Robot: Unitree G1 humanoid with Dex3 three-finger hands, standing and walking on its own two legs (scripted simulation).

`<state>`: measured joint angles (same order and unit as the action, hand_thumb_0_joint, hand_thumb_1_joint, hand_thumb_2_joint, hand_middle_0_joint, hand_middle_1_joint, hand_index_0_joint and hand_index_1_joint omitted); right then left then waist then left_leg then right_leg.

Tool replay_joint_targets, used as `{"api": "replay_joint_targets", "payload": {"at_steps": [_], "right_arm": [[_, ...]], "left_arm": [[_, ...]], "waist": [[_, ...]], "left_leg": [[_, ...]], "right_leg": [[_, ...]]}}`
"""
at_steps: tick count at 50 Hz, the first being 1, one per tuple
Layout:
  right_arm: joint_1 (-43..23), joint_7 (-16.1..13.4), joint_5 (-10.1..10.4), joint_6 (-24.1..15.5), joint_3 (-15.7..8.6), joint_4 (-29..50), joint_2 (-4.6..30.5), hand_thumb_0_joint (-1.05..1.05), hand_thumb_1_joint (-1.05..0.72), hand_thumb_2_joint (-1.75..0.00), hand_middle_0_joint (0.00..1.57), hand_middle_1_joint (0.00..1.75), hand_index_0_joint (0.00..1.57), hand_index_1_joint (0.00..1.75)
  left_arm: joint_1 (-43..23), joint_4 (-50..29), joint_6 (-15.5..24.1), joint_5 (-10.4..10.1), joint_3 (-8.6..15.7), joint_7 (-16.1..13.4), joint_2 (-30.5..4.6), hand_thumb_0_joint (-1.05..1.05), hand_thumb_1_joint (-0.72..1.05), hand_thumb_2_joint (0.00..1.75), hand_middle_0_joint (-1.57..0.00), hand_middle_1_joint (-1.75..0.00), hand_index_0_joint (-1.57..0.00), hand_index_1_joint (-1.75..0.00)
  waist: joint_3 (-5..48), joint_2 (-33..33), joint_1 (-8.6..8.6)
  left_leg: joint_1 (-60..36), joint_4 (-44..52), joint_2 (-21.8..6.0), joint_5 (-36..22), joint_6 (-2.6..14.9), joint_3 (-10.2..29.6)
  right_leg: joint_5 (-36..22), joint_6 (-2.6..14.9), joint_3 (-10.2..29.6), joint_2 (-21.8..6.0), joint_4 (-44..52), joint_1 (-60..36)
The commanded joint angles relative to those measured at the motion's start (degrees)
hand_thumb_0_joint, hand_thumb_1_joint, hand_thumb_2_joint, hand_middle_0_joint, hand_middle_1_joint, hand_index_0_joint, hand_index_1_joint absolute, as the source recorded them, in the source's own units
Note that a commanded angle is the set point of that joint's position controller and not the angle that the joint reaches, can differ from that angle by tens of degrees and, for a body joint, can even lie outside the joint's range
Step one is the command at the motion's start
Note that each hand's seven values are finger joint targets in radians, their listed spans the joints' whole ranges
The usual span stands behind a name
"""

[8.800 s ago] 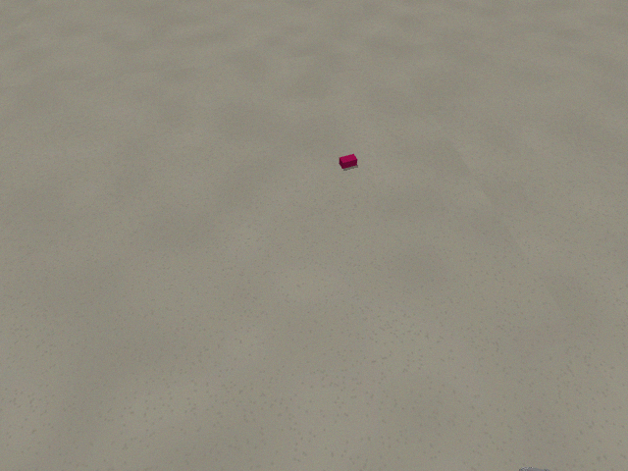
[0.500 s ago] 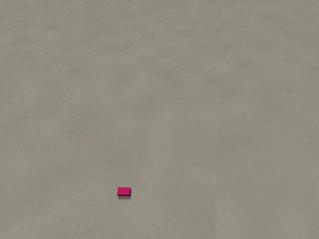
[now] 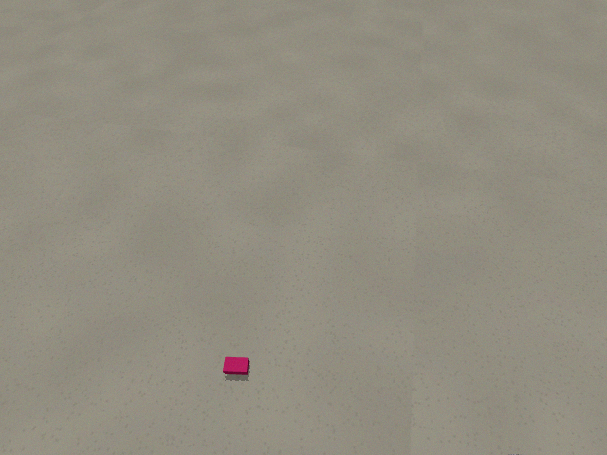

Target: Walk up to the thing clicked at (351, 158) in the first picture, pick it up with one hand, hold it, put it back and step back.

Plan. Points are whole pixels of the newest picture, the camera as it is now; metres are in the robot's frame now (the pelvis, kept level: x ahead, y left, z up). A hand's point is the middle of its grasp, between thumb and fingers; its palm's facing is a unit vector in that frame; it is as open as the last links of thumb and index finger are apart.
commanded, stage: stand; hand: left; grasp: from above
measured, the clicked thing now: (236, 366) +0.46 +0.25 -0.76
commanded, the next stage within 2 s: rise first in 0.84 s
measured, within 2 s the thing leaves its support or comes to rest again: neither
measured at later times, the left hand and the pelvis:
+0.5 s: hand out of the picture +0.07 +0.26 -0.16, palm faces -0.04 -0.94 -0.34, open 7.4 cm; pelvis +0.00 +0.00 +0.00, yaw +0 degrees
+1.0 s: hand out of the picture +0.08 +0.25 -0.15, palm faces +0.00 -0.94 -0.35, open 7.4 cm; pelvis +0.00 +0.00 +0.00, yaw +1 degrees
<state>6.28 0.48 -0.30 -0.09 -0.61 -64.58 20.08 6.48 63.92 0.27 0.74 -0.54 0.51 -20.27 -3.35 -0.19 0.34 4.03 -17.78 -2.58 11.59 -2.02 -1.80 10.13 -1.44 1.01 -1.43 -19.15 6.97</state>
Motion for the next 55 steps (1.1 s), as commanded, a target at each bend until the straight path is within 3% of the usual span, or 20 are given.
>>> {"api": "replay_joint_targets", "payload": {"at_steps": [1,7,17,47,48,49,50,51,52,53,54,55], "right_arm": [[-1.73,-0.76,-0.25,-1.27,-2.24,3.4,12.62,0.0,-0.9,-0.9,0.2,0.3,0.2,0.3],[-1.69,-0.72,-0.31,-1.22,-2.12,3.39,12.28,0.0,-0.9,-0.9,0.2,0.3,0.2,0.3],[-1.43,-0.81,-0.22,-1.28,-2.15,3.53,12.38,0.0,-0.9,-0.9,0.2,0.3,0.2,0.3],[-1.32,-0.8,-0.17,-1.35,-2.25,3.69,12.59,0.0,-0.87,-0.89,0.2,0.3,0.2,0.3],[-0.7,-1.82,3.43,-4.33,0.55,19.87,2.07,0.0,-0.94,-0.91,0.2,0.3,0.2,0.3],[2.05,-2.39,3.58,-4.38,0.38,16.72,3.48,0.0,-0.89,-0.89,0.2,0.3,0.2,0.3],[4.2,-3.01,3.74,-3.8,-1.3,16.78,6.09,0.0,-0.87,-0.89,0.2,0.3,0.2,0.3],[4.99,-2.84,3.07,-3.61,-2.02,17.61,6.04,0.0,-0.87,-0.89,0.2,0.3,0.2,0.3],[5.36,-2.86,2.82,-3.84,-2.54,19.28,5.82,0.0,-0.87,-0.89,0.2,0.3,0.2,0.3],[5.95,-2.86,1.82,-4.28,-3.55,20.48,5.75,0.0,-0.88,-0.9,0.2,0.3,0.2,0.3],[7.75,-2.68,1.3,-4.48,-4.16,20.75,5.15,0.0,-0.87,-0.89,0.2,0.3,0.2,0.3],[8.08,-2.39,1.28,-4.65,-4.32,22.6,4.94,0.0,-0.86,-0.89,0.2,0.3,0.2,0.3]], "left_arm": [[-2.01,-3.31,1.33,-0.15,2.68,-0.99,-12.35,0.0,0.9,0.9,-0.2,-0.3,-0.2,-0.3],[-1.95,-3.26,1.29,-0.29,2.77,-0.99,-12.71,0.0,0.9,0.9,-0.2,-0.3,-0.2,-0.3],[-1.85,-3.37,1.3,-0.15,2.83,-1.04,-12.65,0.0,0.9,0.9,-0.2,-0.3,-0.2,-0.3],[-1.33,-3.3,1.33,-0.23,2.7,-1.0,-12.21,0.0,0.85,0.9,-0.2,-0.34,-0.21,-0.33],[-21.44,-23.4,6.5,-2.55,3.14,-1.74,-2.15,0.0,0.78,0.88,-0.27,-0.41,-0.24,-0.41],[-26.99,-18.26,5.85,-2.48,4.12,-2.0,-5.18,0.0,0.7,0.87,-0.29,-0.46,-0.25,-0.49],[-14.84,-8.76,3.77,-0.69,8.2,-2.2,-11.94,0.0,0.62,0.84,-0.33,-0.53,-0.29,-0.57],[-13.52,-4.8,2.62,0.77,8.82,-1.31,-12.16,0.0,0.54,0.83,-0.33,-0.57,-0.3,-0.6],[-17.81,-5.97,2.71,1.95,9.74,-0.34,-13.74,0.0,0.46,0.8,-0.31,-0.65,-0.3,-0.67],[-16.51,-6.1,3.22,3.68,11.38,0.19,-14.95,0.0,0.38,0.78,-0.32,-0.71,-0.32,-0.71],[-9.04,-3.24,2.52,5.2,12.05,0.76,-13.31,0.0,0.3,0.76,-0.33,-0.76,-0.34,-0.76],[-5.66,-5.13,1.95,6.29,12.07,1.14,-12.25,0.0,0.22,0.75,-0.33,-0.8,-0.34,-0.78]], "waist": [[5.02,0.26,-0.15],[4.06,0.17,-0.18],[5.22,0.25,-0.12],[4.58,0.89,-0.25],[0.27,0.42,5.88],[2.55,2.95,4.01],[2.17,0.91,2.01],[3.94,3.21,2.19],[6.1,3.11,1.57],[10.37,3.26,0.62],[13.59,1.9,-0.62],[15.68,-1.26,-1.78]], "left_leg": [[-0.63,2.34,-5.77,-9.24,2.67,3.93],[0.24,2.86,-5.51,-7.19,2.44,4.02],[-0.51,2.35,-5.62,-10.08,2.51,3.99],[-0.73,2.34,-5.68,-9.37,2.69,4.2],[9.19,-2.66,2.76,-1.18,2.71,-1.74],[9.18,-3.54,2.82,-0.27,3.08,-1.7],[10.16,-3.59,2.78,0.11,2.62,-1.78],[12.09,-6.29,3.01,-0.18,2.79,-1.54],[13.5,-8.14,2.85,-0.84,2.86,-1.13],[14.48,-10.25,3.1,-2.45,2.83,-1.11],[15.7,-12.24,3.62,-4.64,2.55,-1.05],[15.78,-13.25,3.9,-6.11,2.11,-1.01]], "right_leg": [[-11.42,2.47,3.97,-6.06,2.43,-0.6],[-9.2,2.36,3.88,-5.91,2.71,-0.52],[-12.25,2.57,3.69,-6.05,2.01,-1.17],[-10.47,2.35,3.44,-5.96,2.2,-0.41],[-3.6,1.3,-1.58,0.94,-0.67,10.92],[-1.16,0.84,-2.06,0.83,-0.56,7.64],[0.55,1.62,-2.53,1.29,-1.12,8.08],[0.83,1.65,-2.59,1.29,-2.7,8.93],[-0.12,1.76,-2.82,1.28,-5.01,9.36],[-2.33,1.6,-2.43,0.81,-7.24,8.27],[-4.36,1.75,-2.51,0.62,-9.29,7.78],[-5.24,2.15,-2.45,0.73,-11.21,7.83]]}}
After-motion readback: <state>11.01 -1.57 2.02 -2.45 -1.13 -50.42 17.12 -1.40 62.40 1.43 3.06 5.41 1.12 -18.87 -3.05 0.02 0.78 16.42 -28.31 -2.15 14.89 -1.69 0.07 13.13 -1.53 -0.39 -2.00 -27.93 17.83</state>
